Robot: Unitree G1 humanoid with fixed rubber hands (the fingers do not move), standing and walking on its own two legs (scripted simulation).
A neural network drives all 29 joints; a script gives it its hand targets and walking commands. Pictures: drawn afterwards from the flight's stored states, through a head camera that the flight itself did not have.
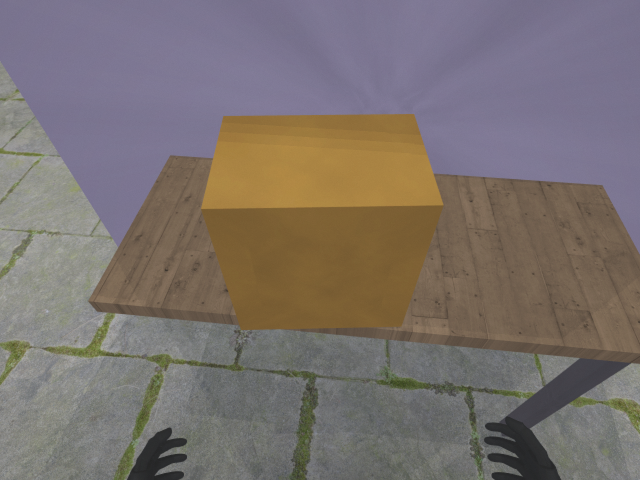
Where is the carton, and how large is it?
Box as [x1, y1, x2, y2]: [201, 114, 443, 329]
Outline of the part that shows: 413,114 223,116 201,210 241,329 401,325 443,205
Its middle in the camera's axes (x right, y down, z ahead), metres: +0.00 -0.02 +0.61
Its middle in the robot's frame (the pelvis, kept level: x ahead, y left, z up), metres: +0.47 +0.03 +0.02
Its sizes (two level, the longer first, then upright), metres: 0.273 0.186 0.290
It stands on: a table, 0.65 m high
